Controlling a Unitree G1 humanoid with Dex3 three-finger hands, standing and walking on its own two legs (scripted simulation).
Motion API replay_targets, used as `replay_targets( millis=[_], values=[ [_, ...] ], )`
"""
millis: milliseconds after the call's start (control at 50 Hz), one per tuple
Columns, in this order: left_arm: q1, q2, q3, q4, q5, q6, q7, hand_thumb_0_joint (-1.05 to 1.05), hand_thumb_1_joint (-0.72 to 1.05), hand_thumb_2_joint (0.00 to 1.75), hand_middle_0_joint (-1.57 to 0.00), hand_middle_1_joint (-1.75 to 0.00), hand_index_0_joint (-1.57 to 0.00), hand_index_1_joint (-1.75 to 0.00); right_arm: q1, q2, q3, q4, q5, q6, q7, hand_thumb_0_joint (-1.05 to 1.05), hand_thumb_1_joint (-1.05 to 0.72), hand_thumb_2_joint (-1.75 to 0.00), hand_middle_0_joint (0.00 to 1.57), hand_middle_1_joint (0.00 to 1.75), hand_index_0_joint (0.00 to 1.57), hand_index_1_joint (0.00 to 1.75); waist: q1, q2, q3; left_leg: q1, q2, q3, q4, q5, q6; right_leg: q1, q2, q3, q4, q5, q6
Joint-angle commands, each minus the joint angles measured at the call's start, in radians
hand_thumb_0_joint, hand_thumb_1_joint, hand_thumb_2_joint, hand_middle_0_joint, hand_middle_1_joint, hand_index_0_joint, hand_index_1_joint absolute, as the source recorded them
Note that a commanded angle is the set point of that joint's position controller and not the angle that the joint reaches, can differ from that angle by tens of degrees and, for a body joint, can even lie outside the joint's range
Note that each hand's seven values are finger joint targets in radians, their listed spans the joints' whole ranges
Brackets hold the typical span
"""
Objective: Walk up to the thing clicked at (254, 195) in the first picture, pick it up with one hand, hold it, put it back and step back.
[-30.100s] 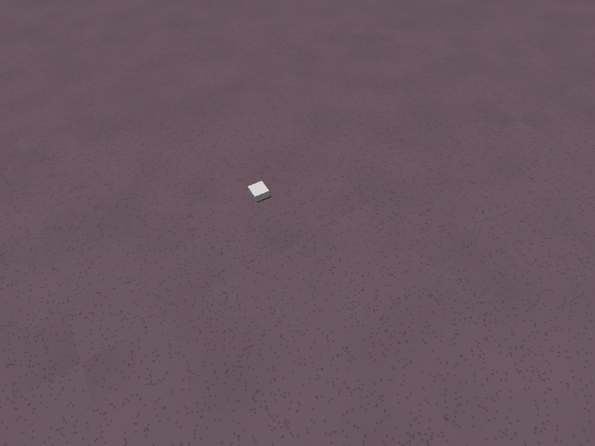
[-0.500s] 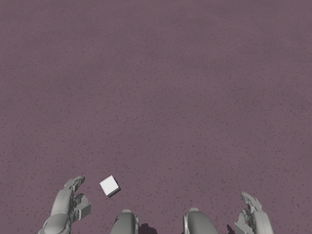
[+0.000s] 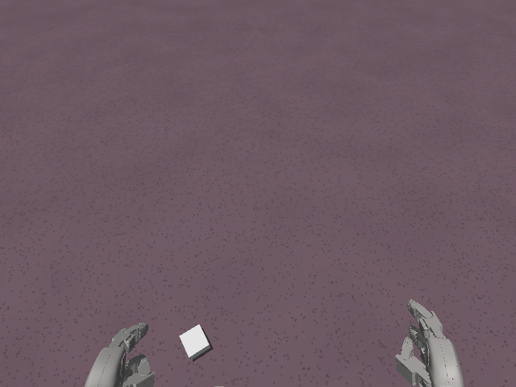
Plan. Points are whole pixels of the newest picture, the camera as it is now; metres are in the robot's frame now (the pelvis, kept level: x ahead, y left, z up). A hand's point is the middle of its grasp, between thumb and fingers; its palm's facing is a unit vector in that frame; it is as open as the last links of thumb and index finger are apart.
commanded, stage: home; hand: left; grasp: from above
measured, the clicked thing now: (195, 341) +0.38 +0.25 -0.69
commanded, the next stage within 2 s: stand in 1.72 s
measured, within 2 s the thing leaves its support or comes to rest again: neither
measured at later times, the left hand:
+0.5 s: hand (151, 376) +0.16 +0.18 -0.05, palm faces +0.04 -0.98 -0.19, open 7.5 cm
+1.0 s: hand (151, 377) +0.16 +0.18 -0.05, palm faces +0.04 -0.98 -0.19, open 7.4 cm
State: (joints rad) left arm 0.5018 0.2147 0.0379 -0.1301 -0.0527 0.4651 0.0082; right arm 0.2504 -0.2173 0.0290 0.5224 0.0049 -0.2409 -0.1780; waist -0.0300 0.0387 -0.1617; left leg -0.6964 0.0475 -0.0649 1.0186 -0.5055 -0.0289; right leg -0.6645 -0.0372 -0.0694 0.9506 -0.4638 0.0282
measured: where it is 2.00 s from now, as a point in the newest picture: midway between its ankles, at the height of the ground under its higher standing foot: outside the picture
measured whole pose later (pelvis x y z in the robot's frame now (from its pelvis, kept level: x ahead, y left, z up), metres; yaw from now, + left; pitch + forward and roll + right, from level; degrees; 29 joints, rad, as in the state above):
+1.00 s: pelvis +0.00 +0.00 +0.00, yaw -1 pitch +10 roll -3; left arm 0.50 0.22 0.03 -0.13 -0.05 0.46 0.01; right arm 0.27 -0.21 0.03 0.55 0.00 -0.24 -0.18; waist -0.04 0.04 -0.15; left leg -0.69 0.05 -0.06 1.02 -0.51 -0.03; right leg -0.66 -0.03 -0.06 0.95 -0.46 0.03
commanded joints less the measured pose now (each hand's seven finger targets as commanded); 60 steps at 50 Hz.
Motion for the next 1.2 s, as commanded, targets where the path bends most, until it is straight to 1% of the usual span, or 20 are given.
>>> replay_targets(
  millis=[0, 120, 160, 200, 220, 240, 340, 500, 620, 660, 700, 740, 800, 840, 860, 940, 1020, 1080, 1140, 1180],
  values=[
    [-0.038, 0.108, 0.058, -0.195, 0.006, -0.06, 0.013, 0.0, 0.9, 0.9, -0.2, -0.3, -0.2, -0.3, -0.038, -0.123, -0.051, -0.131, -0.002, -0.057, -0.013, 0.0, -0.9, -0.9, 0.2, 0.3, 0.2, 0.3, -0.015, 0.021, -0.089, 0.095, -0.052, 0.039, -0.158, 0.253, 0.034, 0.081, 0.044, -0.011, -0.148, 0.219, -0.018],
    [-0.026, 0.109, 0.058, -0.197, 0.007, -0.06, 0.017, 0.0, 0.89, 0.89, -0.2, -0.3, -0.2, -0.3, -0.042, -0.123, -0.05, -0.132, -0.002, -0.053, -0.013, 0.0, -0.9, -0.9, 0.2, 0.3, 0.2, 0.3, -0.008, 0.024, -0.099, 0.103, -0.048, 0.033, -0.167, 0.272, 0.032, 0.092, 0.048, -0.016, -0.143, 0.229, -0.021],
    [-0.026, 0.102, 0.047, -0.186, 0.007, -0.06, 0.019, 0.0, 0.89, 0.89, -0.2, -0.3, -0.2, -0.3, -0.047, -0.123, -0.049, -0.133, -0.001, -0.051, -0.013, 0.0, -0.9, -0.9, 0.2, 0.3, 0.2, 0.3, -0.008, 0.011, -0.076, 0.094, -0.047, 0.035, -0.173, 0.244, 0.032, 0.076, 0.049, -0.018, -0.151, 0.202, -0.019],
    [-0.036, 0.11, 0.057, -0.196, 0.004, -0.06, 0.02, 0.0, 0.88, 0.89, -0.2, -0.3, -0.2, -0.3, -0.049, -0.122, -0.048, -0.133, -0.001, -0.051, -0.013, 0.0, -0.9, -0.9, 0.2, 0.3, 0.2, 0.3, -0.003, 0.02, -0.075, 0.093, -0.045, 0.031, -0.179, 0.231, 0.032, 0.078, 0.05, -0.021, -0.153, 0.19, -0.019],
    [-0.024, 0.105, 0.057, -0.191, 0.004, -0.06, 0.019, 0.0, 0.89, 0.89, -0.2, -0.3, -0.2, -0.3, -0.044, -0.121, -0.05, -0.133, -0.003, -0.053, -0.012, 0.0, -0.9, -0.9, 0.2, 0.3, 0.2, 0.3, -0.009, 0.024, -0.096, 0.099, -0.044, 0.027, -0.175, 0.247, 0.03, 0.083, 0.051, -0.022, -0.145, 0.201, -0.022],
    [-0.019, 0.103, 0.055, -0.196, 0.003, -0.059, 0.02, 0.0, 0.89, 0.89, -0.2, -0.3, -0.2, -0.3, -0.039, -0.123, -0.052, -0.132, -0.001, -0.053, -0.012, 0.0, -0.9, -0.9, 0.2, 0.3, 0.2, 0.3, -0.003, 0.016, -0.105, 0.108, -0.042, 0.025, -0.174, 0.271, 0.029, 0.09, 0.051, -0.022, -0.137, 0.218, -0.024],
    [-0.031, 0.108, 0.059, -0.184, 0.0, -0.058, 0.019, 0.0, 0.89, 0.89, -0.2, -0.3, -0.2, -0.3, -0.047, -0.124, -0.051, -0.134, -0.001, -0.051, -0.013, 0.0, -0.9, -0.9, 0.2, 0.3, 0.2, 0.3, -0.006, 0.006, -0.067, 0.076, -0.046, 0.037, -0.173, 0.209, 0.035, 0.078, 0.048, -0.015, -0.16, 0.173, -0.018],
    [-0.022, 0.107, 0.057, -0.186, 0.003, -0.055, 0.018, 0.0, 0.89, 0.89, -0.2, -0.3, -0.2, -0.3, -0.041, -0.124, -0.054, -0.132, 0.001, -0.053, -0.014, 0.0, -0.9, -0.9, 0.2, 0.3, 0.2, 0.3, -0.006, 0.002, -0.088, 0.086, -0.041, 0.031, -0.174, 0.219, 0.033, 0.079, 0.05, -0.015, -0.15, 0.177, -0.02],
    [-0.032, 0.105, 0.056, -0.197, 0.004, -0.055, 0.017, 0.0, 0.88, 0.89, -0.2, -0.3, -0.2, -0.3, -0.04, -0.122, -0.052, -0.133, -0.001, -0.057, -0.014, 0.0, -0.9, -0.9, 0.2, 0.3, 0.2, 0.3, -0.006, 0.002, -0.061, 0.069, -0.044, 0.04, -0.17, 0.19, 0.034, 0.072, 0.045, -0.011, -0.16, 0.156, -0.017],
    [-0.02, 0.108, 0.058, -0.198, 0.003, -0.054, 0.016, 0.0, 0.9, 0.9, -0.2, -0.3, -0.2, -0.3, -0.039, -0.123, -0.054, -0.133, 0.0, -0.057, -0.014, 0.0, -0.9, -0.9, 0.2, 0.3, 0.2, 0.3, -0.006, 0.018, -0.094, 0.09, -0.042, 0.034, -0.171, 0.214, 0.031, 0.074, 0.049, -0.013, -0.148, 0.172, -0.02],
    [-0.034, 0.109, 0.05, -0.21, 0.004, -0.056, 0.015, 0.0, 0.89, 0.89, -0.2, -0.3, -0.2, -0.3, -0.041, -0.127, -0.055, -0.136, 0.001, -0.057, -0.013, 0.0, -0.9, -0.9, 0.2, 0.3, 0.2, 0.3, -0.006, 0.023, -0.08, 0.09, -0.038, 0.03, -0.176, 0.219, 0.03, 0.068, 0.05, -0.015, -0.144, 0.174, -0.021],
    [-0.018, 0.105, 0.06, -0.183, 0.002, -0.054, 0.017, 0.0, 0.9, 0.9, -0.2, -0.3, -0.2, -0.3, -0.036, -0.123, -0.056, -0.133, 0.0, -0.055, -0.015, 0.0, -0.9, -0.9, 0.2, 0.3, 0.2, 0.3, -0.011, -0.01, -0.09, 0.084, -0.043, 0.037, -0.156, 0.241, 0.034, 0.086, 0.046, -0.01, -0.15, 0.201, -0.017],
    [-0.036, 0.111, 0.051, -0.198, 0.004, -0.051, 0.015, 0.0, 0.9, 0.9, -0.2, -0.3, -0.2, -0.3, -0.039, -0.125, -0.053, -0.131, 0.0, -0.056, -0.015, 0.0, -0.9, -0.9, 0.2, 0.3, 0.2, 0.3, -0.011, 0.032, -0.069, 0.091, -0.041, 0.033, -0.175, 0.215, 0.03, 0.062, 0.049, -0.013, -0.147, 0.174, -0.02],
    [-0.028, 0.106, 0.053, -0.186, 0.004, -0.051, 0.015, 0.0, 0.9, 0.9, -0.2, -0.3, -0.2, -0.3, -0.037, -0.127, -0.056, -0.132, 0.0, -0.058, -0.015, 0.0, -0.9, -0.9, 0.2, 0.3, 0.2, 0.3, -0.011, 0.002, -0.083, 0.087, -0.04, 0.031, -0.171, 0.216, 0.032, 0.069, 0.05, -0.015, -0.148, 0.173, -0.019],
    [-0.029, 0.104, 0.051, -0.184, 0.003, -0.051, 0.016, 0.0, 0.9, 0.9, -0.2, -0.3, -0.2, -0.3, -0.046, -0.124, -0.053, -0.132, 0.0, -0.058, -0.015, 0.0, -0.9, -0.9, 0.2, 0.3, 0.2, 0.3, -0.006, 0.002, -0.046, 0.071, -0.04, 0.034, -0.175, 0.191, 0.033, 0.061, 0.048, -0.015, -0.157, 0.151, -0.017],
    [-0.037, 0.107, 0.056, -0.2, 0.003, -0.053, 0.014, 0.0, 0.9, 0.9, -0.2, -0.3, -0.2, -0.3, -0.041, -0.124, -0.056, -0.131, 0.0, -0.061, -0.016, 0.0, -0.9, -0.9, 0.2, 0.3, 0.2, 0.3, -0.011, 0.018, -0.077, 0.088, -0.04, 0.035, -0.168, 0.206, 0.031, 0.067, 0.048, -0.01, -0.151, 0.165, -0.018],
    [-0.026, 0.109, 0.059, -0.206, 0.003, -0.058, 0.016, 0.0, 0.9, 0.9, -0.2, -0.3, -0.2, -0.3, -0.041, -0.121, -0.057, -0.134, -0.001, -0.06, -0.015, 0.0, -0.9, -0.9, 0.2, 0.3, 0.2, 0.3, -0.004, 0.006, -0.1, 0.089, -0.042, 0.036, -0.155, 0.244, 0.031, 0.082, 0.047, -0.01, -0.147, 0.199, -0.018],
    [-0.02, 0.107, 0.058, -0.193, 0.002, -0.054, 0.016, 0.0, 0.9, 0.9, -0.2, -0.3, -0.2, -0.3, -0.036, -0.119, -0.055, -0.131, -0.001, -0.059, -0.016, 0.0, -0.9, -0.9, 0.2, 0.3, 0.2, 0.3, -0.01, -0.012, -0.088, 0.077, -0.047, 0.043, -0.146, 0.23, 0.036, 0.085, 0.041, -0.002, -0.158, 0.199, -0.013],
    [-0.014, 0.11, 0.058, -0.191, 0.007, -0.054, 0.016, 0.0, 0.9, 0.9, -0.2, -0.3, -0.2, -0.3, -0.039, -0.123, -0.058, -0.13, 0.0, -0.057, -0.017, 0.0, -0.9, -0.9, 0.2, 0.3, 0.2, 0.3, -0.003, 0.014, -0.07, 0.076, -0.042, 0.04, -0.16, 0.22, 0.031, 0.071, 0.044, -0.008, -0.151, 0.181, -0.018],
    [-0.01, 0.113, 0.057, -0.19, 0.007, -0.053, 0.016, 0.0, 0.9, 0.9, -0.2, -0.3, -0.2, -0.3, -0.036, -0.127, -0.059, -0.126, 0.0, -0.055, -0.016, 0.0, -0.9, -0.9, 0.2, 0.3, 0.2, 0.3, -0.009, 0.004, -0.096, 0.096, -0.04, 0.035, -0.157, 0.246, 0.032, 0.081, 0.047, -0.009, -0.146, 0.203, -0.018]
  ],
)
